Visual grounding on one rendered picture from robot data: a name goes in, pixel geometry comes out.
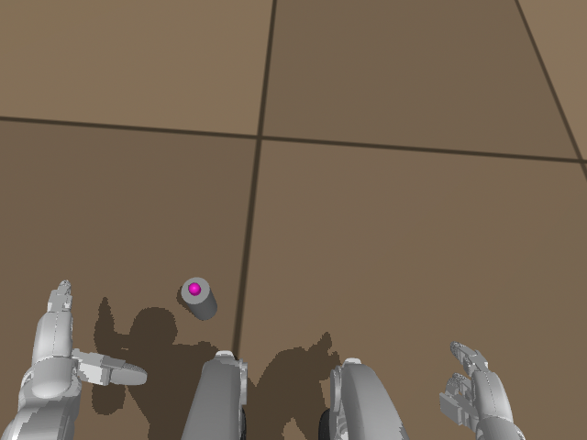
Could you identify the bottle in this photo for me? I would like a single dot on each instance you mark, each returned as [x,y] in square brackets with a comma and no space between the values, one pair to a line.
[198,296]

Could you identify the right robot hand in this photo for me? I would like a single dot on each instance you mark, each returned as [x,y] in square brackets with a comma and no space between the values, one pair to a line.
[482,397]

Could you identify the right robot arm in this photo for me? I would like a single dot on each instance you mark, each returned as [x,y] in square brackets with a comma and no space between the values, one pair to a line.
[497,429]

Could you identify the left robot arm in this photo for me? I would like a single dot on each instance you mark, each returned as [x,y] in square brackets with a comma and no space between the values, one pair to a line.
[48,402]

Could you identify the left robot hand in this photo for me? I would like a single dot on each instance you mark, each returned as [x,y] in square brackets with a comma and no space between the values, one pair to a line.
[54,340]

